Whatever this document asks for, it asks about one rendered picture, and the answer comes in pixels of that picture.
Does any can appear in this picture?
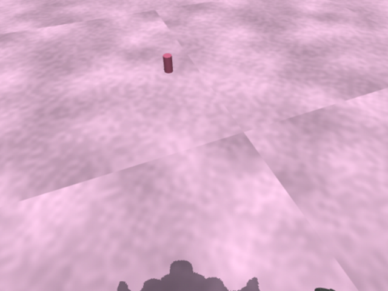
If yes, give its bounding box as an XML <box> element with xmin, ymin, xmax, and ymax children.
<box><xmin>163</xmin><ymin>53</ymin><xmax>173</xmax><ymax>73</ymax></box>

